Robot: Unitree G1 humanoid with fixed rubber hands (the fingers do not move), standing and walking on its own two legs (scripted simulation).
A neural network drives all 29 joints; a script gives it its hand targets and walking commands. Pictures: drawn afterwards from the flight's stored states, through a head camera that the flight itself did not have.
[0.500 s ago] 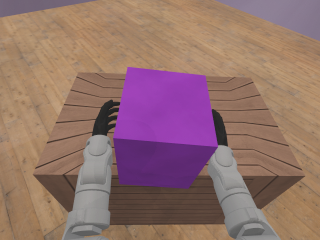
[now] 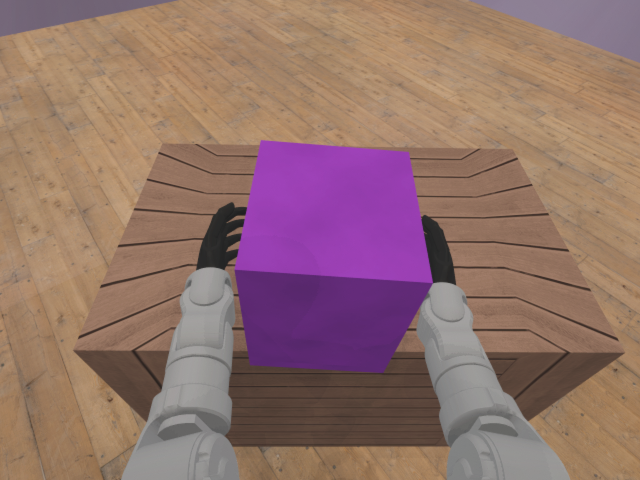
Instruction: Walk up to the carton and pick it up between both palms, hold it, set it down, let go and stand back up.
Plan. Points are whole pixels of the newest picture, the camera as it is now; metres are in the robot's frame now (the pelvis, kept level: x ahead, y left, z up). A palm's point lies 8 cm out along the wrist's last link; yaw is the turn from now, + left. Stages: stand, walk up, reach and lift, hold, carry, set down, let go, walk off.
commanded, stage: set down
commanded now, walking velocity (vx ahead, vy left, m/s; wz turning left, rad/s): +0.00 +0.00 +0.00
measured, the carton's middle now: (325, 263) +0.40 +0.01 +0.03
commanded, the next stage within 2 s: none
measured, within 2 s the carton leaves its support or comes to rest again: rests again in 0.78 s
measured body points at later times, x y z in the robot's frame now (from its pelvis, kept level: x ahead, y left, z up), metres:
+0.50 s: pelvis +0.00 +0.00 +0.00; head +0.06 +0.00 +0.45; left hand +0.41 +0.15 +0.04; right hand +0.40 -0.15 +0.03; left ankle +0.01 +0.11 -0.75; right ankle -0.03 -0.08 -0.75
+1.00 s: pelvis +0.00 +0.01 +0.00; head +0.08 +0.01 +0.44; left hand +0.41 +0.15 +0.01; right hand +0.40 -0.14 +0.01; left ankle +0.01 +0.11 -0.75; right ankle -0.03 -0.08 -0.75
